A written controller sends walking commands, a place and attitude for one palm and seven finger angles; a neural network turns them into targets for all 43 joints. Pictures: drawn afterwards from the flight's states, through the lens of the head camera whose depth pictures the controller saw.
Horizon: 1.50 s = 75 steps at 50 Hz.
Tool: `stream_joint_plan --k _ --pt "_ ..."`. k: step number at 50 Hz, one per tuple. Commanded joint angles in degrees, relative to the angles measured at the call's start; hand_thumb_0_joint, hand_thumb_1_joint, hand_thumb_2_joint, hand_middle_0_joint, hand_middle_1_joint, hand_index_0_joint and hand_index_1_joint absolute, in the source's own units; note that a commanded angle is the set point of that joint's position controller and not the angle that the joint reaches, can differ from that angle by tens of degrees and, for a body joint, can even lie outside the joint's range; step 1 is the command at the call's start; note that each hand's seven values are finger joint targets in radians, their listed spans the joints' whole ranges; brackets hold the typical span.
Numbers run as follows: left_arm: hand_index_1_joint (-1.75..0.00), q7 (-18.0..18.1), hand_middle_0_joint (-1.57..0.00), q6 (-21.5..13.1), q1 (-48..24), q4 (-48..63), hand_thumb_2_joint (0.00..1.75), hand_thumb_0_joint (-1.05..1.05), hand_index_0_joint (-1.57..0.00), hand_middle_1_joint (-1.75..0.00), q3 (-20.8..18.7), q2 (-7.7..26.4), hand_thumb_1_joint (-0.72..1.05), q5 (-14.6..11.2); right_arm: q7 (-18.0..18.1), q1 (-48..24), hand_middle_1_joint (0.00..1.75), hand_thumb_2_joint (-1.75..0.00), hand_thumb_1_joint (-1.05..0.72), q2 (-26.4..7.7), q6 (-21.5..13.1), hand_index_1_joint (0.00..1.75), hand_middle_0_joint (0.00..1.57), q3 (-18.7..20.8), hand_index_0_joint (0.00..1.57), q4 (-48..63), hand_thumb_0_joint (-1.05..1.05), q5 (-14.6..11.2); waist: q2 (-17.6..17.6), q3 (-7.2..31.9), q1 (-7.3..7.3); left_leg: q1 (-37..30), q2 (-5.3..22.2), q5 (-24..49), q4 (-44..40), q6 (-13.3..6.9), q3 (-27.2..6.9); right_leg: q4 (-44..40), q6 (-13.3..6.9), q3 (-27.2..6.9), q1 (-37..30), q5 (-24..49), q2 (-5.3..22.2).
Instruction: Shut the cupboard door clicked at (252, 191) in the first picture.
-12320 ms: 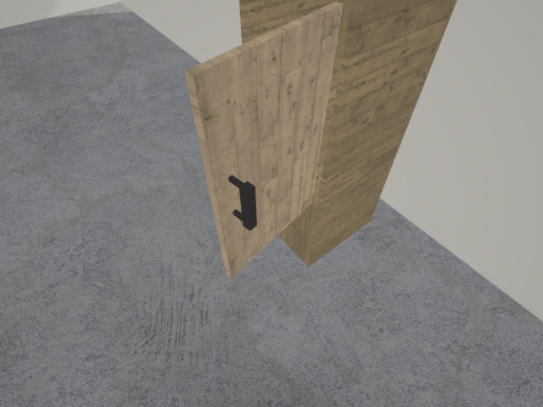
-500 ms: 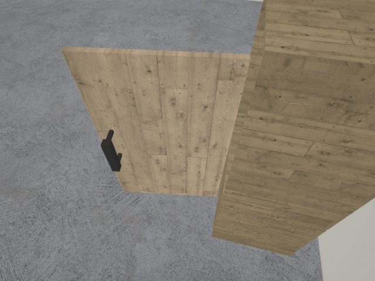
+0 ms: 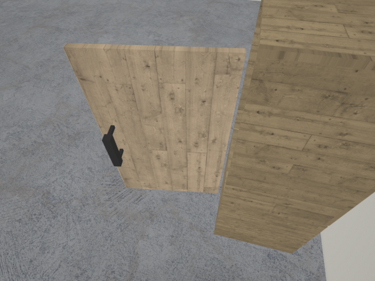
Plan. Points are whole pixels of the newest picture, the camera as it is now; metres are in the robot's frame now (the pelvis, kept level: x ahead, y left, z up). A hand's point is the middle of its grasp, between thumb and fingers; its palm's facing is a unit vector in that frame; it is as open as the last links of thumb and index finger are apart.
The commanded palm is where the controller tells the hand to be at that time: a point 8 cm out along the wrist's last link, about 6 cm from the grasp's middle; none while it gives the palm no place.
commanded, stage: look again from close up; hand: left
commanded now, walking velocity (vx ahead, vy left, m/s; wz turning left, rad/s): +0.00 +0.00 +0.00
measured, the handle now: (115, 146) +0.47 +0.24 -0.04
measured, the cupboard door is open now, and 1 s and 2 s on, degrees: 100 100 100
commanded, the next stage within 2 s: raise the hand and make a fist in 0.42 s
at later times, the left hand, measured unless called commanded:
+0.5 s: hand out of the picture +0.00 +0.19 -0.17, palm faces -0.01 -0.98 -0.21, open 7.3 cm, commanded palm none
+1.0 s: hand out of the picture +0.12 +0.19 -0.09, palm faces +0.05 -1.00 +0.02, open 5.9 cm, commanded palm +0.11 +0.24 -0.06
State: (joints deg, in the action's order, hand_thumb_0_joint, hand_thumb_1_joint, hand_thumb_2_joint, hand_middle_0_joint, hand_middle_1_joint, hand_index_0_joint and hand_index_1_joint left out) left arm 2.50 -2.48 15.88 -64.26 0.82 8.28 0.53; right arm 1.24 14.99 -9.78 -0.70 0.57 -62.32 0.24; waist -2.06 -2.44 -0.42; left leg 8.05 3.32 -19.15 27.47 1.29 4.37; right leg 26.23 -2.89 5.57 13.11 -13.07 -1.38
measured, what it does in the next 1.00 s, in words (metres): lowers itself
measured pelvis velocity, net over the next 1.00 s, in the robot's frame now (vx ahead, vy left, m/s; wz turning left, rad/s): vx -0.05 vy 0.01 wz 0.04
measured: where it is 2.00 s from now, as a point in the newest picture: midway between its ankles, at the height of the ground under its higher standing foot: outside the picture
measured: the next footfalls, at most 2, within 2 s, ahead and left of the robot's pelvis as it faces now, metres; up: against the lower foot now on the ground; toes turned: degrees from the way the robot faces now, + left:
none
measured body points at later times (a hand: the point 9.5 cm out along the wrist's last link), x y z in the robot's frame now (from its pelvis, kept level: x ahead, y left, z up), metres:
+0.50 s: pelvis +0.00 +0.02 +0.00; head +0.02 +0.00 +0.45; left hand +0.00 +0.24 -0.15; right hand -0.05 -0.18 -0.17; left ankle -0.05 +0.12 -0.74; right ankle +0.01 -0.09 -0.74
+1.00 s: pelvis -0.05 +0.01 -0.11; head +0.02 +0.04 +0.34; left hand +0.11 +0.25 -0.09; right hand +0.23 -0.22 -0.11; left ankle -0.05 +0.12 -0.74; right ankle +0.01 -0.09 -0.74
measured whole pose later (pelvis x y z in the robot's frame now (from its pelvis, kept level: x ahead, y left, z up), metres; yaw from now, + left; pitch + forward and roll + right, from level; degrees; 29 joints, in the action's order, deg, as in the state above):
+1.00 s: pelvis -0.05 +0.01 -0.11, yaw +3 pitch +15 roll -1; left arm -17.3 -29.6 28.4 -3.1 -5.2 11.1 -14.1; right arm 0.7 5.6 -16.6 -15.0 4.4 -23.8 -0.8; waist 2.9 7.6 2.8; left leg 51.8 1.5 -35.3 72.5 -0.6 1.2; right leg 70.0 -2.6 7.1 55.8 -28.8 3.6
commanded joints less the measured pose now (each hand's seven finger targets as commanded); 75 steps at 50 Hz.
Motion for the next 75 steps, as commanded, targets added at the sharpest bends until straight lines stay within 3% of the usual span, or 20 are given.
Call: stream_joint_plan --k 1,3,9,25,26,27,28,29,30,31,33,36,39,46,49,52,60,65,69,75 --pt "-0.3 -0.1 -0.2 -0.1 1.2 3.0 0.9 0.0 -0.2 -0.3 -1.3 6.7 0.9 0.0 0.2 6.8 0.3 -0.9 -0.9 -2.6 -1.1 0.3 0.2 -0.3 0.2 3.1 0.0 0.6 -1.7 0.5 -0.87 3.6 3.5 9.4 -5.1 -2.5 -4.1 -2.1 -1.3 -8.6 -1.2 8.0 8.1" --pt "-0.3 -0.3 -0.2 0.4 1.5 2.6 0.9 0.0 -0.2 -0.3 -0.9 6.0 0.9 -0.1 0.3 6.8 0.3 -0.9 -0.9 -3.2 -1.0 0.3 0.2 -0.5 0.2 3.7 0.0 0.6 2.6 -2.5 -0.52 5.2 3.4 6.8 -6.5 -2.9 -4.4 -2.8 -0.9 -8.5 -0.4 4.1 7.6" --pt "-0.3 -0.7 -0.2 1.0 1.6 2.3 0.9 0.0 -0.2 -0.3 -0.8 6.2 0.9 -0.3 0.2 7.9 0.3 -0.9 -0.9 -3.2 -1.0 0.3 0.2 -1.2 0.2 2.4 0.0 0.8 1.9 -5.2 0.04 6.1 2.5 2.8 -9.7 -3.4 -4.7 -3.9 -0.6 -8.9 1.1 -2.2 7.1" --pt "-0.3 -0.4 -0.2 1.0 2.7 0.7 0.9 0.0 -0.2 -0.3 -1.0 5.2 0.9 -0.3 0.7 9.1 0.3 -0.9 -0.9 -2.3 -1.6 0.3 0.2 -1.4 0.2 -1.7 0.0 0.6 1.9 -2.0 0.5 3.2 3.1 10.5 -9.3 -3.4 -3.5 -1.3 -0.2 -8.2 -2.5 9.1 7.6" --pt "-0.3 1.9 -0.2 0.3 8.3 -1.4 0.9 0.0 -0.2 -0.3 -1.3 7.1 0.9 0.3 0.2 2.0 0.3 -0.9 -0.9 -5.5 -1.7 0.3 0.2 0.0 0.2 2.1 0.0 -0.2 12.6 -0.8 3.03 6.8 5.2 16.6 3.1 -2.0 -1.4 0.4 1.5 -9.4 -4.3 34.8 10.6" --pt "-0.3 1.5 -0.2 -16.6 -44.3 89.3 0.9 0.0 -0.2 -0.3 -21.4 39.7 0.9 -7.1 7.6 6.5 0.3 -0.9 -0.9 -19.4 -13.7 0.3 0.2 2.8 0.2 18.2 0.0 0.9 4.0 22.2 -7.3 -10.8 2.1 28.3 4.2 -3.4 -0.3 6.4 2.4 -8.6 -3.7 24.9 4.9" --pt "-0.32 1.6 -0.22 -10.8 -4.9 72.0 0.9 0.0 -0.22 -0.32 -2.0 11.7 0.9 -7.1 6.0 -0.2 0.3 -0.9 -0.9 -10.4 -17.0 0.3 0.2 0.0 0.2 19.1 0.0 -1.6 -17.9 31.1 -0.37 -6.7 -1.9 34.3 1.3 -3.2 -1.0 7.1 0.6 -5.6 -2.4 16.0 1.7" --pt "-0.34 2.5 -0.24 -2.9 5.7 70.3 0.9 0.0 -0.24 -0.34 1.9 -0.2 0.9 -10.4 4.6 -2.8 0.3 -0.9 -0.9 -9.6 -19.5 0.3 0.2 0.0 0.2 19.6 0.0 -1.8 -20.7 23.7 1.53 -4.3 -0.7 38.0 0.5 0.0 -2.7 7.4 0.7 -1.9 -1.8 8.9 2.3" --pt "-0.36 3.5 -0.25 -1.9 3.5 60.8 0.9 0.0 -0.25 -0.36 1.8 0.2 0.9 -9.1 3.9 -1.3 0.3 -0.9 -0.9 -9.6 -21.2 0.3 0.2 0.3 0.2 17.0 0.0 -2.8 -5.7 7.5 -2.52 4.2 -0.9 27.7 0.9 -0.3 -5.1 6.3 1.8 -1.2 5.6 5.9 2.3" --pt "-0.38 3.0 -0.27 -4.4 -0.2 61.0 0.9 0.0 -0.27 -0.38 -0.1 0.7 0.9 -9.6 3.0 -0.5 0.3 -0.9 -0.9 -11.5 -21.7 0.3 0.2 2.2 0.2 19.3 0.0 -2.0 2.5 0.6 -4.16 10.0 -1.8 18.2 2.8 -1.0 -6.3 5.3 2.2 -0.3 9.8 5.0 2.7" --pt "-0.42 -0.6 -0.31 -11.7 6.5 53.4 0.9 0.0 -0.31 -0.42 -5.0 1.8 0.9 -10.2 1.9 -1.4 0.3 -0.9 -0.9 -11.7 -22.5 0.3 0.2 3.6 0.2 23.7 0.0 -0.4 14.7 0.9 -1.83 20.2 -3.4 6.3 8.2 -1.6 -6.1 8.3 2.5 0.2 16.3 -4.5 3.2" --pt "-0.48 -10.5 -0.36 -24.6 21.7 50.6 0.9 0.0 -0.36 -0.48 -7.3 -1.0 0.9 -13.6 -0.8 -3.8 0.3 -0.9 -0.9 -10.1 -22.3 0.3 0.2 4.6 0.2 30.7 0.0 0.0 17.5 8.4 3.88 29.4 -5.5 4.8 16.6 -0.2 -3.7 17.3 1.4 -2.0 15.9 -3.8 3.8" --pt "-0.54 -21.3 -0.42 -38.2 19.7 52.5 0.9 0.0 -0.42 -0.54 -11.6 5.3 0.9 -14.3 -2.8 -5.4 0.3 -0.9 -0.9 -10.6 -20.4 0.3 0.2 5.8 0.2 34.2 0.0 0.1 9.0 12.5 4.19 38.1 -6.0 4.6 26.8 0.4 -3.1 26.4 0.1 -6.8 19.2 1.9 5.1" --pt "-0.68 -20.3 -0.55 -31.9 7.1 77.6 0.9 0.0 -0.55 -0.68 -11.0 8.6 0.9 -16.6 -0.5 -6.2 0.3 -0.9 -0.9 -11.0 -16.0 0.3 0.2 5.1 0.2 45.4 0.0 -1.1 -2.0 23.5 2.33 41.3 -5.2 0.0 33.6 -2.5 -3.6 31.3 0.6 -7.9 27.2 -8.5 2.9" --pt "-0.74 -18.3 -0.6 -34.0 -1.3 89.0 0.9 0.0 -0.6 -0.74 -7.7 9.0 0.9 -16.0 0.6 -4.8 0.3 -0.9 -0.9 -11.5 -15.8 0.3 0.2 4.0 0.2 45.0 0.0 -0.3 -2.3 23.6 -1.42 41.6 -3.9 -0.2 36.7 -3.2 -5.7 33.6 0.8 -6.6 31.9 -7.9 1.6" --pt "-0.8 -19.4 -0.66 -32.0 2.8 87.3 0.9 0.0 -0.66 -0.8 -5.6 8.1 0.9 -14.8 0.9 -3.3 0.3 -0.9 -0.9 -11.6 -15.6 0.3 0.2 3.5 0.2 43.4 0.0 -0.4 -3.7 24.8 -2.29 41.0 -3.3 1.7 37.4 -3.2 -6.4 34.5 1.0 -4.7 33.3 -5.1 1.4" --pt "-0.96 -19.8 -0.81 -17.8 10.0 81.7 0.9 0.0 -0.81 -0.96 -12.6 11.6 0.9 -16.4 1.9 -6.0 0.3 -0.9 -0.9 -10.3 -13.8 0.3 0.2 2.4 0.2 44.7 0.0 -1.9 1.2 26.5 1.9 44.7 -3.9 -3.5 32.4 -2.5 -7.2 31.2 1.4 -4.0 27.4 -14.1 2.0" --pt "-1.06 -16.4 -0.9 -21.2 9.6 83.6 0.9 0.0 -0.9 -1.06 -13.2 10.9 0.9 -17.2 2.0 -5.8 0.3 -0.9 -0.9 -9.6 -14.7 0.3 0.2 1.9 0.2 44.2 0.0 -1.3 1.3 25.4 2.35 44.4 -3.9 -2.8 31.2 -2.1 -7.3 31.4 1.1 -3.4 27.6 -14.1 2.3" --pt "-1.14 -16.3 -0.97 -24.2 8.7 80.2 0.9 0.0 -0.97 -1.14 -9.8 9.6 0.9 -16.2 1.9 -4.7 0.3 -0.9 -0.9 -10.8 -15.4 0.3 0.2 1.9 0.2 43.7 0.0 -1.1 2.7 20.3 0.12 45.7 -3.9 -7.5 30.7 -2.2 -7.5 31.0 1.1 -2.8 32.0 -18.4 2.3" --pt "-1.26 -17.1 -1.08 -25.1 9.8 82.2 0.9 0.0 -1.08 -1.26 -11.2 11.5 0.9 -16.0 1.9 -2.9 0.3 -0.9 -0.9 -11.7 -15.3 0.3 0.2 2.7 0.2 44.2 0.0 -1.4 -0.8 23.2 0.98 41.7 -3.9 -2.5 29.2 -1.8 -7.7 32.4 0.7 -1.6 30.4 -11.8 2.0"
